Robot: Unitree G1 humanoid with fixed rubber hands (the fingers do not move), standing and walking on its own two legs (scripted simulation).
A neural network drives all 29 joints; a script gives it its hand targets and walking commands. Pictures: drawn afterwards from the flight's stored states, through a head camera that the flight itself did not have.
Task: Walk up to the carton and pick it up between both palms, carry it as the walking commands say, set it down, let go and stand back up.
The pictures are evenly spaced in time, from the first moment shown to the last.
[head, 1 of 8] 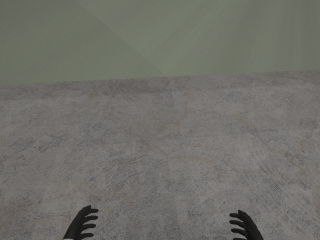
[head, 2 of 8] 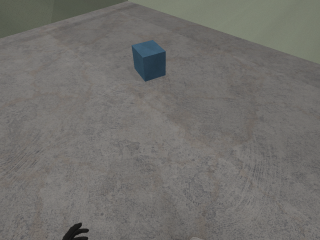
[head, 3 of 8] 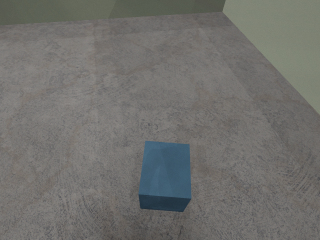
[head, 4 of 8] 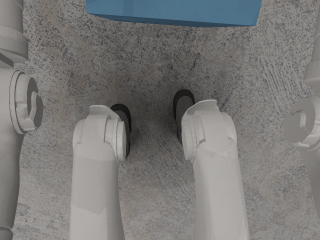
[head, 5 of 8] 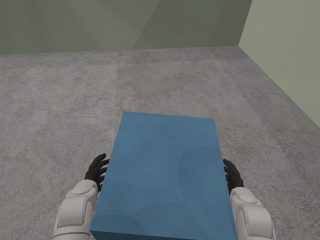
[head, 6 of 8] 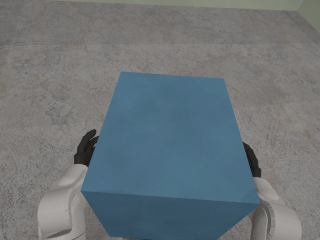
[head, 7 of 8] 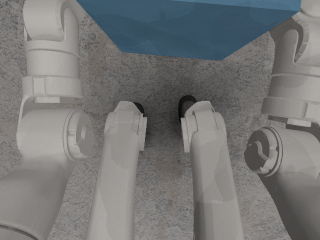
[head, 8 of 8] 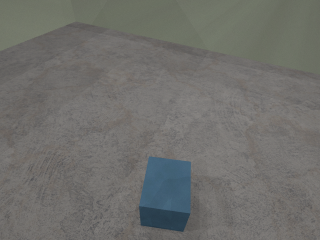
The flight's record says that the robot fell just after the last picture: no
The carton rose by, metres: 0.67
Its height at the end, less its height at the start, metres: +0.00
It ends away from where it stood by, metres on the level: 2.32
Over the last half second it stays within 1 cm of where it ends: yes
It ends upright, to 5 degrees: yes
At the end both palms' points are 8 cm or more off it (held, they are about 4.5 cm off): yes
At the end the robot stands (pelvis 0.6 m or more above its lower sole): yes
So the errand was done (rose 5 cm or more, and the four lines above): yes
